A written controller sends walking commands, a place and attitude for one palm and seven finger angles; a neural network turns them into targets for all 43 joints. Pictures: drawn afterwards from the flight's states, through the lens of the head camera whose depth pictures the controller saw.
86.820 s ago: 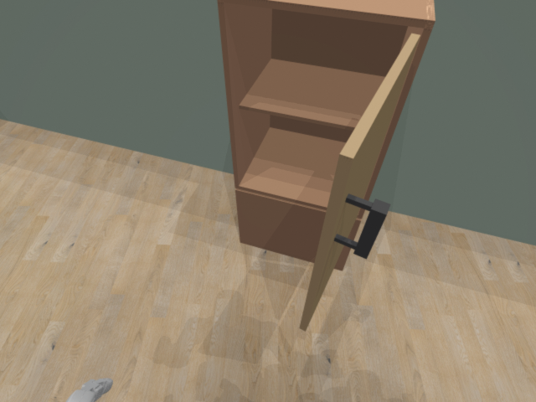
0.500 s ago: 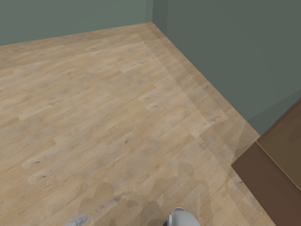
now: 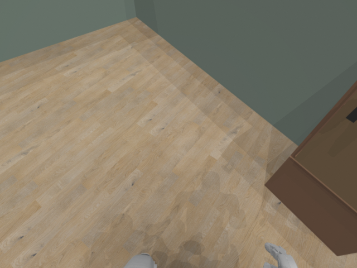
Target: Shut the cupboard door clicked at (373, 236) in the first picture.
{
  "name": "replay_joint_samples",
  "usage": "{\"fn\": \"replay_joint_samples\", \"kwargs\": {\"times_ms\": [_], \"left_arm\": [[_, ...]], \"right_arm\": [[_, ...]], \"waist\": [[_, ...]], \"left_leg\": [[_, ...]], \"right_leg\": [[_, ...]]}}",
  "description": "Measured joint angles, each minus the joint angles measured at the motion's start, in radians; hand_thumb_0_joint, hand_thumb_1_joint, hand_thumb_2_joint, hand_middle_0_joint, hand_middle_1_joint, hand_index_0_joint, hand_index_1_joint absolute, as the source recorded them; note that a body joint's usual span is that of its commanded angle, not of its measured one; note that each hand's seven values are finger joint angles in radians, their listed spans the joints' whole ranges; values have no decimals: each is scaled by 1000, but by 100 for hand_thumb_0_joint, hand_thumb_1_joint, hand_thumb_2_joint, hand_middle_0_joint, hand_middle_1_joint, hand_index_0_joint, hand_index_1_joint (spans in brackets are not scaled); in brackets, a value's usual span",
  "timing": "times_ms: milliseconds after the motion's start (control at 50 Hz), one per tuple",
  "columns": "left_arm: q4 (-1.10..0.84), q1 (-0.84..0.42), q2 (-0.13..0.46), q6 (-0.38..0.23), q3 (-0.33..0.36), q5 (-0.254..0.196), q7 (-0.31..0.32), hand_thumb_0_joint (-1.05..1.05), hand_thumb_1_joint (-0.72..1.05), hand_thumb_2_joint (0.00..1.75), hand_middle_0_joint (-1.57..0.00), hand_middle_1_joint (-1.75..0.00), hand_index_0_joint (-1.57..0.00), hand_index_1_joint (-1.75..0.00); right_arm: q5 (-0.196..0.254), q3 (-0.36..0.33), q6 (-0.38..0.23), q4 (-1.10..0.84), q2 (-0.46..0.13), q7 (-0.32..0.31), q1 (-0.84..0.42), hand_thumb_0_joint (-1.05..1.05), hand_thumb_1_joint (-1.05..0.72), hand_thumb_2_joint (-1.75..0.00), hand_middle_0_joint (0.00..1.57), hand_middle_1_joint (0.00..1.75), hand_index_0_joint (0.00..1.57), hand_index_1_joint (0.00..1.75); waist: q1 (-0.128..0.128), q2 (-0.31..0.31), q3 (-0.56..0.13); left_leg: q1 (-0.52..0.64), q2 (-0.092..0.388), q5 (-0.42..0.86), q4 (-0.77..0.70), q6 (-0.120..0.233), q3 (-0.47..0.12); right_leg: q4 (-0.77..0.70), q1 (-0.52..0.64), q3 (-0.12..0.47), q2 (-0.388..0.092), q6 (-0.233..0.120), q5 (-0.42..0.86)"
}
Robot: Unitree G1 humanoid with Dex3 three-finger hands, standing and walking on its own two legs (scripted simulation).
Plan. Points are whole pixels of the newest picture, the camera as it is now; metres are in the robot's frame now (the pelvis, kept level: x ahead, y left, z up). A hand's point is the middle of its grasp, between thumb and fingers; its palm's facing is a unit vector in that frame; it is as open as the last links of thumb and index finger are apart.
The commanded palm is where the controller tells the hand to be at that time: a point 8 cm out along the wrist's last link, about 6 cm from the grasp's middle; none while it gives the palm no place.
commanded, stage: turn to face it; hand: left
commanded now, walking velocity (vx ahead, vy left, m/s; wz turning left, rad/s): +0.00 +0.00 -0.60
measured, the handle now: out of the picture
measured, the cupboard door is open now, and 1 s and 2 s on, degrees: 0 0 0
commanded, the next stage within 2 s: take the last steps up to it in 1.16 s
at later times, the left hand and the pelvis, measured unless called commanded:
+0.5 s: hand (122, 232) +0.21 +0.17 -0.15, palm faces -0.33 -0.90 -0.30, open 7.4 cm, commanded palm none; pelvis +0.02 +0.01 -0.01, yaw -20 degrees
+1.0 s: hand (130, 219) +0.24 +0.16 -0.16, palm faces -0.55 -0.81 -0.21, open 7.4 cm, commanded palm none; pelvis +0.04 +0.04 +0.00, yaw -36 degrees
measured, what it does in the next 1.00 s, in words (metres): steps on the spot, turning right: left foot, then right foot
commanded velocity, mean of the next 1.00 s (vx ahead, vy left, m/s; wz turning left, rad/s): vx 0.00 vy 0.00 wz -0.56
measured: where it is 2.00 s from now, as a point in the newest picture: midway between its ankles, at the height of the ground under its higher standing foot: outside the picture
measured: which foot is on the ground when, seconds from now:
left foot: up 0.00-0.04, down 0.06-0.44, up 0.46-0.78, down 0.80-1.00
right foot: down 0.00-0.06, up 0.08-0.42, down 0.44-0.82, up 0.84-1.00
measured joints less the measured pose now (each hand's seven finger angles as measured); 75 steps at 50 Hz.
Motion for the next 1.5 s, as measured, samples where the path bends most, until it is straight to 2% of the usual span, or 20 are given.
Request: {"fn": "replay_joint_samples", "kwargs": {"times_ms": [60, 80, 160, 220, 340, 440, 500, 580, 760, 800, 820, 880, 940, 980, 1120, 1180, 1240, 1340, 1420, 1500], "left_arm": [[-19, 8, 20, 13, 9, -9, 1, 1, 90, 90, -21, -30, -21, -30], [-19, -3, 36, 18, 13, -12, 0, 1, 90, 90, -21, -30, -21, -30], [-36, -32, 87, 32, 30, -6, -10, 1, 91, 90, -20, -30, -20, -30], [-55, -46, 102, 42, 33, -7, -24, 1, 91, 90, -20, -30, -20, -29], [-75, -70, 101, 50, 24, -7, -41, 1, 91, 90, -20, -30, -20, -29], [-89, -84, 92, 26, 5, -4, -46, 1, 91, 90, -20, -30, -20, -29], [-85, -96, 59, 1, -13, -8, -26, 1, 91, 90, -20, -30, -20, -30], [-84, -81, 33, 8, -26, -10, -7, 1, 91, 90, -20, -30, -20, -30], [-62, -57, 30, 25, -29, -2, -14, 1, 90, 90, -21, -30, -21, -30], [-61, -51, 34, 32, -24, -6, -15, 1, 90, 90, -21, -30, -21, -30], [-59, -52, 40, 37, -20, -11, -15, 1, 90, 90, -21, -30, -21, -30], [-53, -60, 63, 51, -4, -10, -20, 1, 90, 90, -21, -30, -21, -30], [-50, -63, 77, 55, 9, -5, -32, 1, 91, 90, -21, -30, -20, -30], [-54, -62, 80, 56, 14, -6, -36, 1, 91, 90, -20, -30, -20, -30], [-44, -63, 64, 53, 6, -8, -35, 1, 91, 90, -20, -30, -20, -29], [-48, -56, 56, 33, -6, -6, -33, 1, 91, 90, -20, -30, -20, -30], [-27, -60, 17, 11, -25, -4, -18, 1, 91, 90, -20, -30, -20, -30], [-10, -34, -14, 2, -38, -7, -1, 1, 90, 90, -20, -30, -20, -30], [12, -13, -15, -4, -36, -3, -4, 1, 90, 90, -21, -30, -21, -30], [32, 10, -6, -10, -29, 1, -13, 1, 90, 90, -21, -30, -21, -30]], "right_arm": [[1, 9, -21, -24, -5, -1, 5, 1, -91, -90, 20, 29, 20, 30], [-4, 11, -27, -26, 2, -3, 8, 0, -91, -90, 20, 29, 20, 30], [-22, 36, -21, -41, 23, -3, 39, 0, -91, -89, 20, 29, 20, 30], [-27, 38, -14, -43, 18, -5, 68, 0, -91, -89, 20, 29, 20, 30], [-26, 19, -10, -21, -16, 2, 120, 1, -90, -89, 20, 30, 20, 30], [-17, -4, 3, 4, -61, 11, 175, 1, -90, -89, 20, 30, 20, 30], [-8, -15, 36, 28, -99, 3, 163, 1, -90, -90, 20, 29, 20, 30], [-7, -13, 44, 29, -100, 1, 146, 1, -91, -90, 20, 29, 20, 30], [-2, 3, 19, -14, -42, 14, 121, 1, -91, -90, 20, 29, 20, 30], [0, 10, 4, -22, -36, 13, 126, 1, -91, -90, 20, 29, 20, 30], [-5, 12, -5, -21, -28, 12, 128, 1, -91, -90, 20, 29, 20, 30], [-20, 31, -14, -25, -4, 8, 136, 1, -91, -90, 20, 29, 20, 30], [-27, 41, -16, -25, 7, 2, 159, 1, -90, -89, 20, 29, 20, 30], [-28, 41, -12, -18, 8, -1, 169, 1, -90, -89, 20, 30, 20, 30], [-28, 18, -9, 18, -12, 4, 187, 1, -90, -89, 20, 30, 20, 30], [-18, 7, -2, 34, -26, 10, 207, 1, -90, -89, 20, 30, 20, 30], [-10, -9, 30, 63, -58, 7, 198, 1, -90, -90, 20, 29, 20, 30], [-14, -11, 39, 81, -56, 11, 182, 1, -91, -90, 20, 29, 20, 30], [-20, -9, 29, 78, -31, 25, 190, 1, -91, -90, 20, 29, 20, 30], [-22, -6, 9, 75, -9, 27, 192, 1, -91, -90, 20, 29, 20, 30]], "waist": [[0, 1, -29], [-1, -16, -25], [4, -41, -8], [-3, -19, -1], [-28, 27, 13], [-51, 48, 5], [-57, 84, 22], [-61, 70, 25], [-48, 8, -6], [-47, 5, -21], [-48, -6, -25], [-40, -28, -17], [-42, -19, -17], [-40, -9, -18], [-57, 37, -16], [-60, 40, -29], [-63, 87, -25], [-67, 76, -30], [-67, 46, -51], [-48, 10, -66]], "left_leg": [[108, -3, 123, -209, 24, 16], [109, -9, 121, -196, 41, 30], [159, 17, 77, -208, 65, 86], [194, 50, 89, -248, 64, 115], [226, 101, 63, -242, 50, 195], [189, 136, -21, -95, 19, 252], [62, 99, -163, 214, 9, 132], [-49, 55, -99, 370, -9, 82], [19, 11, -8, 15, -9, 61], [86, 5, 56, -137, 1, 63], [90, 1, 79, -157, 27, 70], [102, 19, 85, -148, 77, 114], [136, 45, 111, -207, 79, 138], [153, 60, 129, -242, 77, 157], [161, 103, 123, -240, 56, 222], [133, 112, 82, -162, 35, 249], [43, 85, -102, 68, 25, 151], [-57, 33, -49, 304, 9, 91], [-38, 36, -11, 224, 5, 99], [54, 28, -22, -2, 19, 112]], "right_leg": [[72, -31, 27, 21, 25, -45], [146, -56, 21, 13, 31, -129], [515, -167, -79, -18, 67, -267], [601, -193, -133, -55, 85, -245], [373, -119, -178, -106, 78, -186], [88, 15, -207, -102, 34, -57], [126, -3, -186, -81, 13, -107], [63, 23, -142, -75, 16, -62], [41, 15, -41, -53, 38, -38], [75, -8, -22, -38, 53, -53], [109, -27, -13, -36, 48, -79], [368, -115, -51, -32, 48, -245], [565, -170, -108, -48, 62, -239], [593, -174, -131, -65, 70, -218], [297, -48, -181, -102, 62, -203], [59, 58, -185, -105, 37, -76], [74, 53, -182, -83, 14, -120], [-11, 96, -160, -75, 5, -65], [-61, 128, -159, -63, -3, -50], [-54, 136, -145, -51, -5, -67]]}}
